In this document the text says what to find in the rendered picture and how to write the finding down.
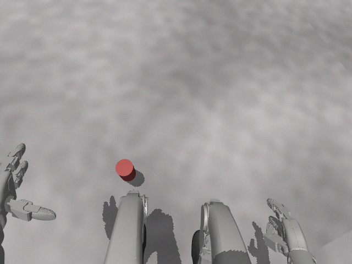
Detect right robot hand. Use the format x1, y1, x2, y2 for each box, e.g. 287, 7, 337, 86
263, 199, 309, 257

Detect right robot arm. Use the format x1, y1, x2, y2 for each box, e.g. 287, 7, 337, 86
287, 250, 317, 264

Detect can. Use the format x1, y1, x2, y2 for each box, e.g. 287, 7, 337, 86
115, 159, 136, 182

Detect left robot hand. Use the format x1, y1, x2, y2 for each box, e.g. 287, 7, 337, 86
0, 143, 56, 221

